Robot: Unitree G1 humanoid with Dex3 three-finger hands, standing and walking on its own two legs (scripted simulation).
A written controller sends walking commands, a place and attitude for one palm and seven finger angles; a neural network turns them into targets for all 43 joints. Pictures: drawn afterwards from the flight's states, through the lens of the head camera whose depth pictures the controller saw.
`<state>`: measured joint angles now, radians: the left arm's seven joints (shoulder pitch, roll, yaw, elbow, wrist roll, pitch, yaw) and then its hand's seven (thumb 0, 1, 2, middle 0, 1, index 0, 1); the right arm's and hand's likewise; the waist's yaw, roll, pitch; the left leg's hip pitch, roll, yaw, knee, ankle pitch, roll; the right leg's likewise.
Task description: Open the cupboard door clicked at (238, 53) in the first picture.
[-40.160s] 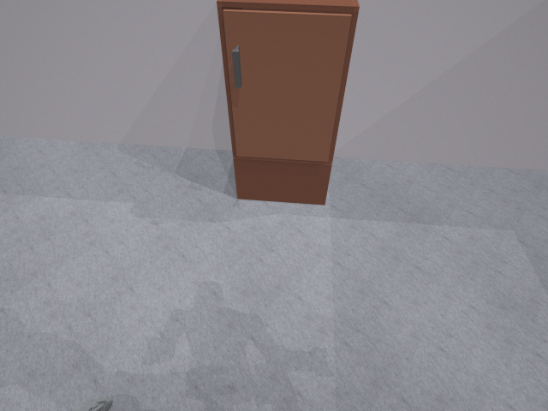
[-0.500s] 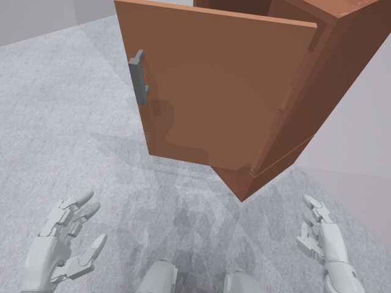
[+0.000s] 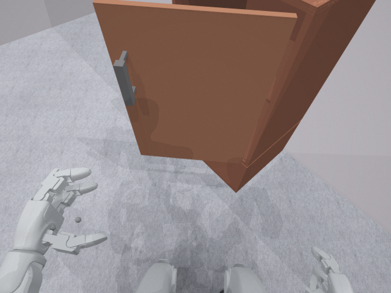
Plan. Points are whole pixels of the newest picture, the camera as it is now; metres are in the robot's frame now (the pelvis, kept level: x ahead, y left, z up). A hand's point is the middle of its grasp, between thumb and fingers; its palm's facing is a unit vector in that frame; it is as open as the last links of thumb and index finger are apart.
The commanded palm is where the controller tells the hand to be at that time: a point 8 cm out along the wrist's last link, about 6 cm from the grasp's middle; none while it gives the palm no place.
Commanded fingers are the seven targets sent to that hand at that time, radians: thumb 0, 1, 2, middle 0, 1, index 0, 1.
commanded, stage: raise the hand with hooked fingers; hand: left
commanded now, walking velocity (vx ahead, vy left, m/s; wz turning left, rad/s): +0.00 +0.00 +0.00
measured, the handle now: (127, 79) +0.60 +0.21 +0.05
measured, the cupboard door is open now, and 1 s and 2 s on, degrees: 43 43 43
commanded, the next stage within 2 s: move the hooked fingers beside the handle in 1.08 s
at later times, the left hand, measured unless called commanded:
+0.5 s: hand (53, 186) +0.29 +0.27 +0.07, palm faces -0.01 -1.00 -0.08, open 13.9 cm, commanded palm +0.27 +0.32 +0.07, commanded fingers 0.00 -0.50 0.30 -0.30 -1.20 -0.30 -1.20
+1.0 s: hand (58, 180) +0.30 +0.27 +0.06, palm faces -0.03 -1.00 -0.04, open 14.0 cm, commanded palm +0.28 +0.32 +0.07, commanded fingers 0.00 -0.50 0.30 -0.30 -1.20 -0.30 -1.20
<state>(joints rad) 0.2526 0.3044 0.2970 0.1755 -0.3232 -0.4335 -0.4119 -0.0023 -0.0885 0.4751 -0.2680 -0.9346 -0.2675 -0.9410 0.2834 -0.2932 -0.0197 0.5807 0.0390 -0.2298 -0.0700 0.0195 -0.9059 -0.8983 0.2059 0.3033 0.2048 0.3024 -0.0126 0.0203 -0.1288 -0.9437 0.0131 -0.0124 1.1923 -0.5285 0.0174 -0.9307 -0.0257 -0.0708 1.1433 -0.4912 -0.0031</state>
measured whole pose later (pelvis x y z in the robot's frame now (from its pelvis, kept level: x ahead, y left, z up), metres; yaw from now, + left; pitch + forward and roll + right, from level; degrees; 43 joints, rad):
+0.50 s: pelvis +0.01 +0.01 +0.01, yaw +0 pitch +16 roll -3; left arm 0.05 0.39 0.41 0.31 -0.35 -0.35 -0.51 -0.02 -0.49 0.30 -0.30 -1.19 -0.30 -1.20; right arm 0.25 -0.26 0.04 0.54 0.02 -0.22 -0.06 0.02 -0.90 -0.90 0.21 0.30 0.21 0.30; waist 0.00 0.02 -0.12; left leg -0.88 0.01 -0.01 1.13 -0.52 0.03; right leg -0.86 -0.02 -0.07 1.06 -0.47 0.01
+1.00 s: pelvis +0.02 +0.01 +0.01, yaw -1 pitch +16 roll -3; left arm 0.01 0.41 0.45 0.40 -0.37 -0.34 -0.55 -0.02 -0.50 0.30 -0.30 -1.20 -0.30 -1.20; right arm 0.28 -0.28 0.02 0.53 0.03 -0.19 -0.05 0.02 -0.91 -0.90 0.21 0.30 0.21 0.30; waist -0.02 0.01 -0.12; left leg -0.89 0.03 -0.01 1.12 -0.52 0.02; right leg -0.87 -0.01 -0.07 1.05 -0.47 0.00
